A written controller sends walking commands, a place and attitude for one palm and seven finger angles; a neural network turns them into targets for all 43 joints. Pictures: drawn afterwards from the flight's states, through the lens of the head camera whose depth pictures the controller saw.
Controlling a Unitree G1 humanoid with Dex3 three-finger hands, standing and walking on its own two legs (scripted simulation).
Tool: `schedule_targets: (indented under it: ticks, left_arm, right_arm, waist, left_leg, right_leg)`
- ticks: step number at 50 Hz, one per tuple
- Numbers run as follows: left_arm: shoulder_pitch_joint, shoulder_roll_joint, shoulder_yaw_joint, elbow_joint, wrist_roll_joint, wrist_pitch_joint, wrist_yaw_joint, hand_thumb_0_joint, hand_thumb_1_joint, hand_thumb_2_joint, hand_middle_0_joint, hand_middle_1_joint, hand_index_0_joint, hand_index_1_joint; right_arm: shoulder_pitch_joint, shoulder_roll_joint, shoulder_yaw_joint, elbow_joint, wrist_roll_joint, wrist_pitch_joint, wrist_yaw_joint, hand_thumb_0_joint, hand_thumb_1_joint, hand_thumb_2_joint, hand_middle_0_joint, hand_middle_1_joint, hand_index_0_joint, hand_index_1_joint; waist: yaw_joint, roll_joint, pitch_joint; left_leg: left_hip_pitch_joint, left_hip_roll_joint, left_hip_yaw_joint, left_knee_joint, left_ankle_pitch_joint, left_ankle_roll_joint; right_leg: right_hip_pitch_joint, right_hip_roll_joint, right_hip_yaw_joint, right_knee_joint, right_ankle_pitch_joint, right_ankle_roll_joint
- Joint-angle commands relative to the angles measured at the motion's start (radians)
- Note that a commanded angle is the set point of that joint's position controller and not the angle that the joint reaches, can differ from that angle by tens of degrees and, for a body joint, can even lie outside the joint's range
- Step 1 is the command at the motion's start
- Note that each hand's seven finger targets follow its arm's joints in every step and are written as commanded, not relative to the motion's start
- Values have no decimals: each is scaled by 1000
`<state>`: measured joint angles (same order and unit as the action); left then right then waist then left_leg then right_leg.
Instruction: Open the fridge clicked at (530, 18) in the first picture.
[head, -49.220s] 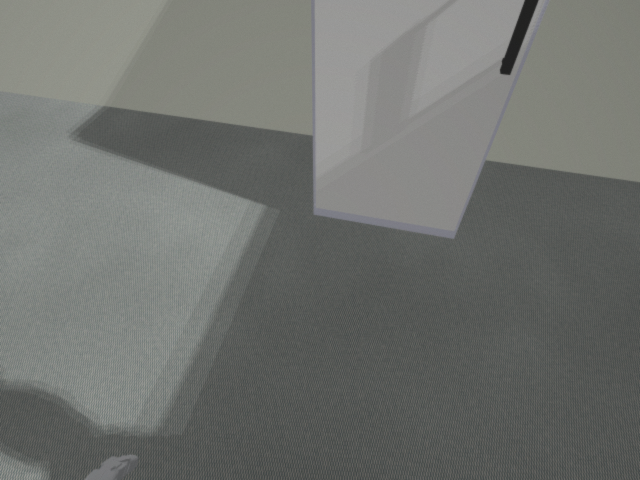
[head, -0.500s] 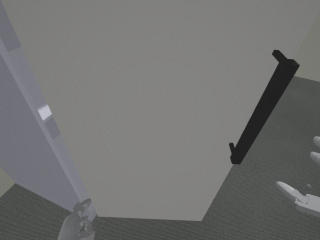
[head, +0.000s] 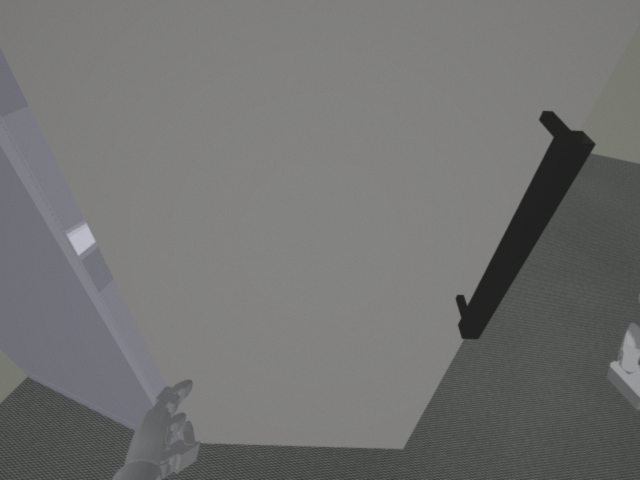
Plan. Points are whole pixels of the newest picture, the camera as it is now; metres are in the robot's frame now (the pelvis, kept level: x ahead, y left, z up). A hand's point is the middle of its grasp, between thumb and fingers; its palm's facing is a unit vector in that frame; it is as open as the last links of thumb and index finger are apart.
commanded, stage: draw the hand back to the body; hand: right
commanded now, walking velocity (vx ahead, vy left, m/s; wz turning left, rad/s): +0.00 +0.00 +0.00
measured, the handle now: (502, 243) +0.35 -0.23 +0.15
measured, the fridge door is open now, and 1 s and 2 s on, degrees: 69 69 69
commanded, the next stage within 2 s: step back with the hand held close in 0.16 s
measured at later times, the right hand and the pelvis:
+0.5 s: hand (621, 370) +0.18 -0.27 +0.16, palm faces +0.40 +0.80 -0.44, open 7.4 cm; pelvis -0.02 -0.01 +0.00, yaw -1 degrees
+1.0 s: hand out of the picture +0.11 -0.30 +0.16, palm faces +0.43 +0.80 -0.42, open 7.4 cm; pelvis -0.09 -0.03 -0.01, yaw -1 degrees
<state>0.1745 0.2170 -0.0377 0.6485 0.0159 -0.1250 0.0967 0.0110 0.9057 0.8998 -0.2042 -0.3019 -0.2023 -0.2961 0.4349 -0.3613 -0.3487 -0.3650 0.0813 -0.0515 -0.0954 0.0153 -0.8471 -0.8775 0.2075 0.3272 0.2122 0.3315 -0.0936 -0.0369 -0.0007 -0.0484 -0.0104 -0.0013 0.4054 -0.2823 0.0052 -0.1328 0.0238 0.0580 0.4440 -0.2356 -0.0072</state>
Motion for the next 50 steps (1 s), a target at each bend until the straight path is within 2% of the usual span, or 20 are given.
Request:
schedule_targets:
  ticks: [1,13,14,15,16,17,18,21,27,29,31,34,38,39,41,43,44,46,48,50]
  left_arm:
    - [-125,111,43,-156,4,-47,6,0,900,900,-200,-300,-200,-300]
    - [-132,111,44,-154,4,-41,6,0,900,900,-200,-300,-200,-300]
    - [-149,114,40,-155,5,-48,5,0,900,900,-200,-300,-200,-300]
    - [-151,137,41,-189,-5,-27,2,0,900,900,-200,-300,-200,-300]
    - [-142,125,42,-164,0,-9,2,0,900,900,-200,-300,-200,-300]
    - [-132,125,47,-179,2,5,-3,0,900,900,-200,-300,-200,-300]
    - [-121,127,51,-188,1,17,-8,0,900,900,-200,-300,-200,-300]
    - [-107,129,61,-205,3,44,-10,0,900,900,-200,-300,-200,-300]
    - [-96,131,82,-230,-11,65,-6,0,900,900,-200,-300,-200,-300]
    - [-95,136,85,-231,-12,61,-1,0,900,900,-200,-300,-200,-300]
    - [-91,140,87,-233,-14,56,0,0,900,900,-200,-300,-200,-300]
    - [-92,151,90,-236,-16,40,4,0,900,900,-200,-300,-200,-300]
    - [-88,153,90,-240,-18,23,2,0,900,900,-200,-300,-200,-300]
    - [-86,159,93,-239,-16,18,4,0,900,900,-200,-300,-200,-300]
    - [-74,153,94,-236,-17,10,1,0,900,900,-200,-300,-200,-300]
    - [-58,153,95,-221,-16,3,-1,0,900,900,-200,-300,-200,-300]
    - [-47,157,99,-211,-14,0,-1,0,900,900,-200,-300,-200,-300]
    - [-44,147,91,-199,-10,-3,3,0,900,900,-200,-300,-200,-300]
    - [-49,151,89,-195,-11,-8,8,0,900,900,-200,-300,-200,-300]
    - [-57,157,86,-199,-8,-19,15,0,900,900,-200,-300,-200,-300]
  right_arm:
    - [-104,-198,-123,-221,0,-61,-15,0,-900,-900,200,300,200,300]
    - [-108,-198,-129,-197,0,-60,-14,0,-900,-900,200,300,200,300]
    - [-201,-157,-55,-250,-6,-63,-8,0,-900,-900,200,300,200,300]
    - [-324,-331,-221,-324,-17,-110,-30,0,-900,-900,200,300,200,300]
    - [-199,-235,-156,-212,-17,-114,-22,0,-900,-900,200,300,200,300]
    - [-111,-197,-129,-187,-21,-113,-16,0,-900,-900,200,300,200,300]
    - [-66,-183,-119,-202,-22,-118,-13,0,-900,-900,200,300,200,300]
    - [30,-203,-151,-264,-19,-140,-20,0,-900,-900,200,300,200,300]
    - [96,-238,-199,-297,-2,-160,-25,0,-900,-900,200,300,200,300]
    - [88,-258,-213,-311,-1,-169,-29,0,-900,-900,200,300,200,300]
    - [89,-238,-196,-302,-2,-172,-31,0,-900,-900,200,300,200,300]
    - [75,-250,-204,-317,-9,-186,-35,0,-900,-900,200,300,200,300]
    - [62,-224,-193,-293,-23,-203,-39,0,-900,-900,200,300,200,300]
    - [58,-244,-213,-294,-28,-208,-41,0,-900,-900,200,300,200,300]
    - [49,-229,-198,-304,-33,-220,-43,0,-900,-900,200,300,200,300]
    - [44,-233,-194,-312,-33,-230,-52,0,-900,-900,200,300,200,300]
    - [39,-254,-207,-336,-32,-233,-58,0,-900,-900,200,300,200,300]
    - [33,-239,-187,-344,-29,-239,-69,0,-900,-900,200,300,200,300]
    - [27,-242,-188,-354,-30,-246,-77,0,-900,-900,200,300,200,300]
    - [28,-242,-199,-364,-33,-252,-77,0,-900,-900,200,300,200,300]
  waist:
    - [9,-38,-77]
    - [9,-12,-52]
    - [22,-35,-62]
    - [54,-16,30]
    - [61,36,31]
    - [58,43,17]
    - [60,11,-15]
    - [60,-60,-116]
    - [65,3,-181]
    - [67,-20,-186]
    - [68,-26,-167]
    - [71,-61,-144]
    - [74,-39,-72]
    - [74,-25,-70]
    - [78,-7,-64]
    - [84,31,-58]
    - [89,38,-77]
    - [94,47,-69]
    - [96,16,-59]
    - [96,-71,-47]
  left_leg:
    - [-65,16,28,-63,270,9]
    - [-68,9,30,-93,186,8]
    - [-76,11,25,-103,187,5]
    - [-173,42,-19,-166,210,-8]
    - [-186,56,-7,-170,217,-5]
    - [-193,59,-1,-166,230,-5]
    - [-184,62,4,-152,242,-5]
    - [-142,52,23,-98,297,-9]
    - [-149,39,27,-49,322,-26]
    - [-158,33,27,-40,298,-28]
    - [-151,25,24,-26,246,-30]
    - [-127,13,17,-6,175,-31]
    - [-98,12,-11,-6,31,-29]
    - [-100,11,-18,-23,-6,-27]
    - [-147,28,-35,-57,-81,-19]
    - [-292,70,-59,-125,-176,2]
    - [-360,92,-66,-150,-200,15]
    - [-443,113,-59,-155,-213,27]
    - [-458,103,-49,-130,-237,24]
    - [-367,37,-17,-43,-218,3]
  right_leg:
    - [83,-16,-28,-58,269,-20]
    - [73,-15,-22,-88,194,-18]
    - [92,-8,-27,-85,191,-24]
    - [20,-23,-3,-52,155,-41]
    - [18,-17,11,-35,170,-40]
    - [22,-18,10,-26,197,-39]
    - [25,-21,8,-26,226,-37]
    - [41,-32,9,-39,366,-33]
    - [26,-53,12,-31,429,-35]
    - [20,-57,15,-43,397,-36]
    - [-35,-65,31,-64,324,-39]
    - [-124,-75,55,-110,140,-53]
    - [-309,-83,88,-149,-180,-73]
    - [-324,-77,89,-142,-214,-74]
    - [-316,-66,74,-96,-238,-67]
    - [-218,-39,42,19,-196,-46]
    - [-147,-27,25,71,-161,-35]
    - [-88,-24,23,109,-116,-22]
    - [-101,-38,46,95,-149,-24]
    - [-200,-87,128,-46,-259,-40]
